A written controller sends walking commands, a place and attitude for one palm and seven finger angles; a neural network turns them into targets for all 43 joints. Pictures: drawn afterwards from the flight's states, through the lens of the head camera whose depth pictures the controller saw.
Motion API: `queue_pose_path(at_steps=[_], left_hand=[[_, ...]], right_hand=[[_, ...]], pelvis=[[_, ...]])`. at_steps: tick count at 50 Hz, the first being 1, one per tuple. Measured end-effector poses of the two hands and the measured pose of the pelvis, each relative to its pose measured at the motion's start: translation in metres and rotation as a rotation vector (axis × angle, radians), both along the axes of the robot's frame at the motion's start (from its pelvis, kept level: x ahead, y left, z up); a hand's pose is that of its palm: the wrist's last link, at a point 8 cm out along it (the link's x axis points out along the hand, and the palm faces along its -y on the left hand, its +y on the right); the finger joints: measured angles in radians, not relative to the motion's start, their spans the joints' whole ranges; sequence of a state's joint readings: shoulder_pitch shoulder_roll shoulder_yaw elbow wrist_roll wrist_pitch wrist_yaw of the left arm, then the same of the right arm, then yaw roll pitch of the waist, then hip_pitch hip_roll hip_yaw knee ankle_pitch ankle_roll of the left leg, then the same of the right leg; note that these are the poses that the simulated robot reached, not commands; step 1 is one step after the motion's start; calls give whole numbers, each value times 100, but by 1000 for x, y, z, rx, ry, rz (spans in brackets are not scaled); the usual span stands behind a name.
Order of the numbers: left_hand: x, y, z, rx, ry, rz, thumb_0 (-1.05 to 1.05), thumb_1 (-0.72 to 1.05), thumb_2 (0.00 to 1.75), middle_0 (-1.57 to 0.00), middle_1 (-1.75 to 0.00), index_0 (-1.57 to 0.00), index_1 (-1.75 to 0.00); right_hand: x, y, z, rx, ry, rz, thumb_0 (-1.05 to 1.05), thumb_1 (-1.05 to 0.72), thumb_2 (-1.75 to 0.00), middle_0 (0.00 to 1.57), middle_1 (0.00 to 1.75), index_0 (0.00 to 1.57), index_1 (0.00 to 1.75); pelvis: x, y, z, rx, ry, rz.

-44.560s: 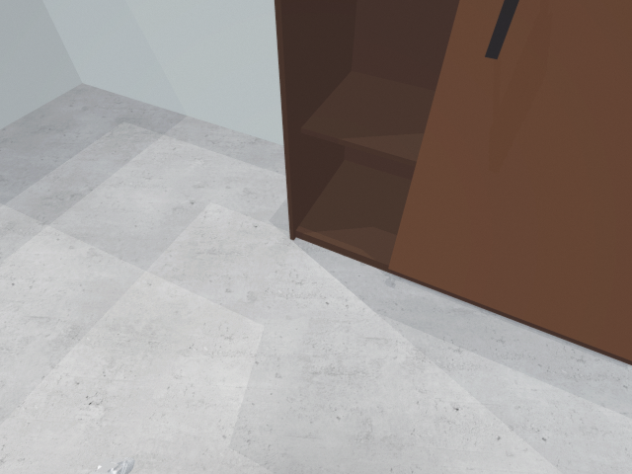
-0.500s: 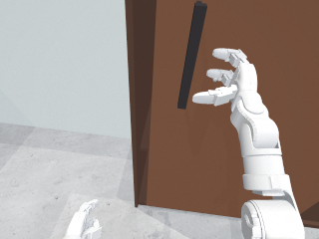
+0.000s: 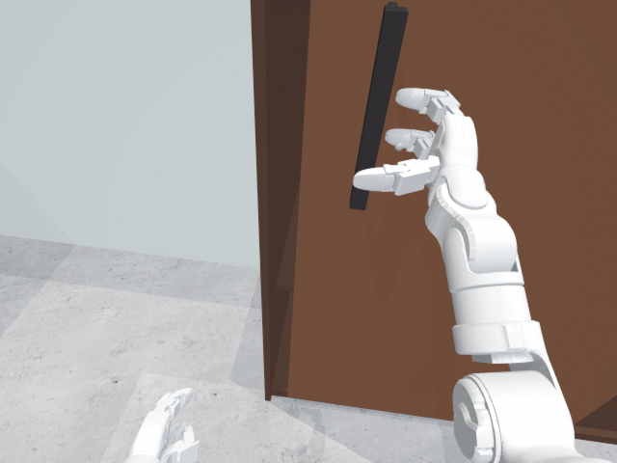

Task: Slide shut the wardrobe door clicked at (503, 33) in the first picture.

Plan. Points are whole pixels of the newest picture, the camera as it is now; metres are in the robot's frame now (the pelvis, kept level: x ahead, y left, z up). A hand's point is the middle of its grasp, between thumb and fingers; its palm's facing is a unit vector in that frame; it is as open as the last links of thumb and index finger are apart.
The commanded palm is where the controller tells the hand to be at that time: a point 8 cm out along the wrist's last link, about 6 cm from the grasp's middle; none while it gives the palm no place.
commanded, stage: feel for the door with the fingertips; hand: right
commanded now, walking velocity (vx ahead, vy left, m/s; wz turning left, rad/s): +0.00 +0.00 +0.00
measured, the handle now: (373, 117) +0.48 -0.04 +0.26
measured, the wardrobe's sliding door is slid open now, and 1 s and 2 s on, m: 0.05 0.05 0.05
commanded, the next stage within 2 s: slide the fingers in behind the handle in 0.24 s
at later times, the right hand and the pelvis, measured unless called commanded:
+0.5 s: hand (396, 140) +0.44 -0.07 +0.25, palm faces +0.05 +1.00 +0.01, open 13.9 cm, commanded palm +0.41 -0.12 +0.25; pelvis +0.00 -0.01 +0.00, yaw +0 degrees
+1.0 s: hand (385, 141) +0.43 -0.05 +0.25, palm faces +0.03 +1.00 +0.02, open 14.0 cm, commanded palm +0.40 -0.10 +0.25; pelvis +0.01 -0.01 +0.00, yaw +0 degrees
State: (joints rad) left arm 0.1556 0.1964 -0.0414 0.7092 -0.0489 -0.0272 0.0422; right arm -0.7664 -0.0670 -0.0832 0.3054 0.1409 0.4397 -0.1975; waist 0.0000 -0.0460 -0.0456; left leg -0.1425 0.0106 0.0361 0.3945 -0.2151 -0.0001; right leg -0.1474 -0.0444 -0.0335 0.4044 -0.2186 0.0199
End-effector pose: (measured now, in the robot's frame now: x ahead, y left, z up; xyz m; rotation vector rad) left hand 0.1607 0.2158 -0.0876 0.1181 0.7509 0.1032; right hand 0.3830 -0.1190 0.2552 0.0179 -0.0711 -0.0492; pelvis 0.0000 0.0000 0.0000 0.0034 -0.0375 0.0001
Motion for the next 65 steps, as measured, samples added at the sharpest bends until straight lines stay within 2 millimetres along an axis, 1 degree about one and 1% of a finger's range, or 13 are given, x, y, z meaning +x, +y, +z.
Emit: queue_pose_path(at_steps=[4, 14, 17, 23, 30, 40, 48, 55, 60, 65], left_hand=[[-5, 4, -1, 13, 9, 6, 2, 90, 90, -20, -30, -20, -30], [-25, 11, -10, 36, 62, 44, 2, 90, 90, -20, -30, -20, -30], [-31, 11, -13, 35, 79, 51, 2, 90, 90, -20, -30, -20, -30], [-38, 8, -17, 33, 103, 54, 2, 90, 90, -20, -30, -20, -30], [-33, 2, -15, 19, 78, 50, 2, 90, 90, -20, -30, -20, -30], [-11, -4, -6, 1, 21, 28, 2, 90, 90, -20, -30, -20, -30], [3, -3, -1, 5, 4, 16, 2, 90, 90, -20, -30, -20, -30], [2, 1, -4, 12, 28, 15, 2, 90, 90, -20, -30, -20, -30], [-3, 3, -8, 14, 54, 21, 2, 90, 90, -20, -30, -20, -30], [-8, 4, -12, 6, 73, 25, 2, 90, 90, -20, -30, -20, -30]], right_hand=[[5, -4, 1, -9, 0, -7, -1, 50, -30, 31, 120, 30, 120], [27, -1, -5, -4, 33, 5, -1, 50, -30, 31, 121, 30, 120], [29, -3, -5, -8, 23, 4, -1, 50, -30, 34, 124, 31, 121], [29, -3, -6, -6, 15, 2, -1, 50, -30, 35, 124, 31, 121], [27, -1, -6, -4, 5, 12, -1, 50, -30, 33, 123, 30, 121], [18, 13, -7, 10, -1, 41, -1, 50, -30, 31, 120, 30, 120], [19, 12, -5, -2, 4, 17, -1, 50, -30, 31, 120, 30, 120], [23, 16, -6, -7, 14, 23, -1, 50, -30, 30, 120, 30, 120], [29, 23, -8, -3, 29, 28, -1, 50, -30, 30, 120, 30, 120], [29, 24, -9, -7, 17, 19, -1, 50, -30, 32, 122, 30, 120]], pelvis=[[-1, 0, 0, 1, 4, -4], [0, -3, 0, 1, 31, 1], [2, -4, 0, 1, 36, 3], [3, -6, 0, 3, 36, 1], [3, -9, 0, 3, 34, 4], [5, -9, 0, 2, 27, 9], [7, -6, 0, 3, 27, 5], [9, -5, 0, 3, 31, -3], [10, -4, -1, 3, 36, -3], [12, -3, -1, 2, 38, -3]])
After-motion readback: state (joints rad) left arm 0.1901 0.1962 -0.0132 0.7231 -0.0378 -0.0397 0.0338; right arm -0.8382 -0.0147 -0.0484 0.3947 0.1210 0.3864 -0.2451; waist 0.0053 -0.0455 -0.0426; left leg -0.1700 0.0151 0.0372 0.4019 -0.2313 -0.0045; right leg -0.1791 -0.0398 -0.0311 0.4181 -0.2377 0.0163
